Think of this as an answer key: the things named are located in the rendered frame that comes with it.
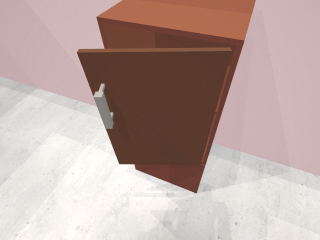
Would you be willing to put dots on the cupboard door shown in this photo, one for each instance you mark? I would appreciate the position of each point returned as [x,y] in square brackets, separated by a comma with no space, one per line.
[163,100]

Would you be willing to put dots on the handle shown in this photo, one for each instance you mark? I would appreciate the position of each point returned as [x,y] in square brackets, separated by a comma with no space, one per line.
[101,103]

